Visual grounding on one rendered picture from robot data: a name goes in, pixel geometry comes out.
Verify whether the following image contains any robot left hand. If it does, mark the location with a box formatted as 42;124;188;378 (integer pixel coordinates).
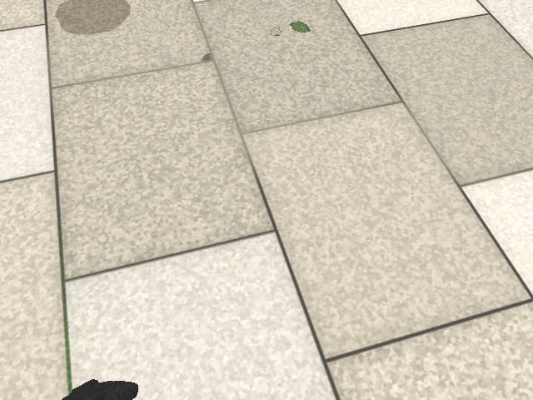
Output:
62;379;138;400

